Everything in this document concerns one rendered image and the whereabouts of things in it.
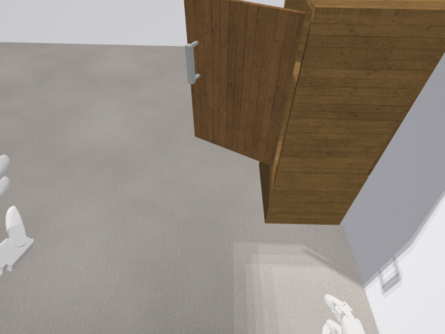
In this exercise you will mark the handle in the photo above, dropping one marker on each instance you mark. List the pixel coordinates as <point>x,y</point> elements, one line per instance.
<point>190,63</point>

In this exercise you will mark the robot right hand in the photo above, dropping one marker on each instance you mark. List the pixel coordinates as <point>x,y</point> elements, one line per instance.
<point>344,314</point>

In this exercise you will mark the cupboard door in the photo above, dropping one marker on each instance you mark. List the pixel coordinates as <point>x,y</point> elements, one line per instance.
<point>245,56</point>

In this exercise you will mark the robot left hand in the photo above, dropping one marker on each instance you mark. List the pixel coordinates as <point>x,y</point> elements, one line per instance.
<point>18,245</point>

